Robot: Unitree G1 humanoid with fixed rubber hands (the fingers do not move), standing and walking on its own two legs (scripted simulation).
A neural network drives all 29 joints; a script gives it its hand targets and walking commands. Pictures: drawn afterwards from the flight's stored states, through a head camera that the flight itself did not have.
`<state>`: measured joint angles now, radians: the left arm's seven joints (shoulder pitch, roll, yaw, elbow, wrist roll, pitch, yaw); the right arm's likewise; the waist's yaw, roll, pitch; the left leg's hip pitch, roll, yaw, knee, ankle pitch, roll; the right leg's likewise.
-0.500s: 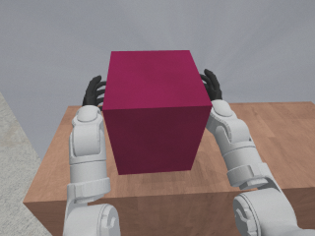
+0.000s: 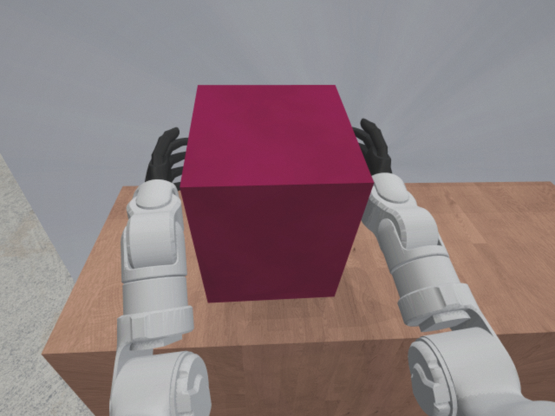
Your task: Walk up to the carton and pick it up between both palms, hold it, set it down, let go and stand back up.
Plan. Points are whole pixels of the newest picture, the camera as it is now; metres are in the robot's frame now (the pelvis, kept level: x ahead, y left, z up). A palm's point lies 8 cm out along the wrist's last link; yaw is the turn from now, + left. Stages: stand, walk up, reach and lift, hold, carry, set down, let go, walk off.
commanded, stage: hold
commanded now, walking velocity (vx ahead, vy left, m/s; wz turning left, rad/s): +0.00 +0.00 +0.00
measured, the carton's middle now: (269, 196) +0.38 +0.01 +0.16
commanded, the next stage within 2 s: none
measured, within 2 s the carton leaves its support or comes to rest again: neither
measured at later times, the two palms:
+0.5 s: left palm (161, 188) +0.35 +0.16 +0.20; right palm (375, 177) +0.36 -0.14 +0.21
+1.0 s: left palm (164, 188) +0.36 +0.15 +0.20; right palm (375, 178) +0.36 -0.14 +0.21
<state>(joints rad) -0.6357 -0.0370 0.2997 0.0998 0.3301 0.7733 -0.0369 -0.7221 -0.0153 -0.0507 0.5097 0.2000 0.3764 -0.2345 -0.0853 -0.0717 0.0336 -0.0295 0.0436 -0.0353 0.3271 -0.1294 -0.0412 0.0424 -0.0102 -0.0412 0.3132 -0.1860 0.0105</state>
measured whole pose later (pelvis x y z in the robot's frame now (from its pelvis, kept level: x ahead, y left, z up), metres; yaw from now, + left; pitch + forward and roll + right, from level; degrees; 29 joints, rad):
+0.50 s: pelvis +0.00 +0.00 +0.00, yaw +0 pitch -11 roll -1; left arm -0.58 -0.05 0.28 0.03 0.34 0.79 -0.03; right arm -0.69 -0.03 -0.02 0.46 0.23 0.39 -0.24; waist -0.09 -0.07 0.05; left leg 0.00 0.04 -0.03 0.33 -0.14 -0.04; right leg 0.07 -0.01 -0.03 0.30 -0.19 0.01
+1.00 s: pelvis +0.00 +0.00 +0.00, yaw +0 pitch -10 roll -1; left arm -0.62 -0.05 0.30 0.07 0.34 0.79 -0.04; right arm -0.71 -0.02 -0.04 0.50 0.22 0.38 -0.23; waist -0.08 -0.07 0.05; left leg -0.02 0.05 -0.03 0.33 -0.13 -0.04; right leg 0.05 -0.01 -0.04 0.31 -0.19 0.01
